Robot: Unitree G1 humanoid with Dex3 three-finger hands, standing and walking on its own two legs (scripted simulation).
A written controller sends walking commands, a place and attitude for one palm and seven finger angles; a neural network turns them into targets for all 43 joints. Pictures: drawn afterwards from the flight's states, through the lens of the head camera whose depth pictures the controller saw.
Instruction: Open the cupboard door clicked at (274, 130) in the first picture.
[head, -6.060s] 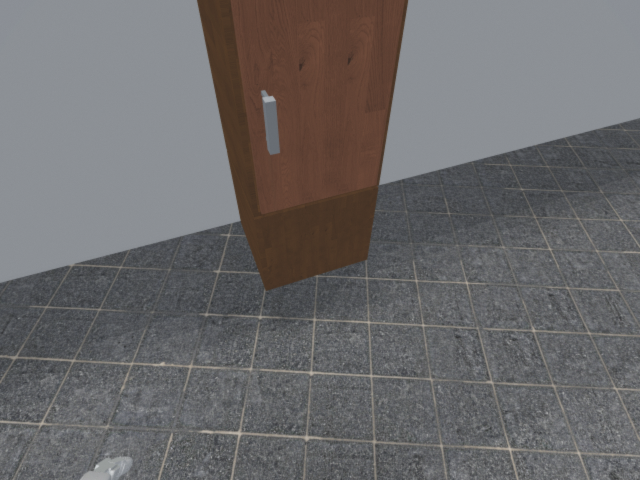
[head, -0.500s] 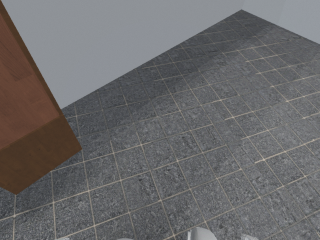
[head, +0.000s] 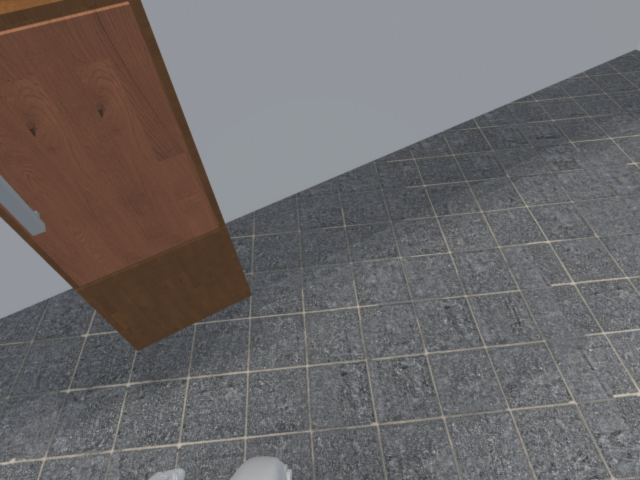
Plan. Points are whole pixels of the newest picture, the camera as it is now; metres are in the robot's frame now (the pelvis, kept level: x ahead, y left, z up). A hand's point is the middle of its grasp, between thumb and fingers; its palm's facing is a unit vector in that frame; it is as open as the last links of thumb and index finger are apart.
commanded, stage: turn to face it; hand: left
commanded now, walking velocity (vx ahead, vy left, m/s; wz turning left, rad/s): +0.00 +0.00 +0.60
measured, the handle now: (16, 200) +0.62 +0.63 -0.03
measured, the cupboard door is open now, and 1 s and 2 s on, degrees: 0 0 0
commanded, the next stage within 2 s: take the last steps up to it in 0.78 s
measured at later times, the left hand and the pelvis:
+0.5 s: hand out of the picture +0.01 +0.30 -0.17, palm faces +0.32 -0.91 -0.25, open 7.4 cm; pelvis -0.01 +0.07 +0.00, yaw +16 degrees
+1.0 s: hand out of the picture -0.03 +0.21 -0.15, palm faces +0.47 -0.85 -0.26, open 7.4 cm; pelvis +0.00 +0.02 +0.00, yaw +27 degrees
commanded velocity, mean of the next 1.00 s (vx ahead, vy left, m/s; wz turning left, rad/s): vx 0.04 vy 0.01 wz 0.37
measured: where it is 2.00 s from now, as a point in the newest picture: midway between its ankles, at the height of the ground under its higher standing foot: outside the picture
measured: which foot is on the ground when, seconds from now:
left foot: up 0.00-0.22, down 0.24-0.76, up 0.78-1.00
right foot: down 0.00-0.24, up 0.26-0.74, down 0.76-1.00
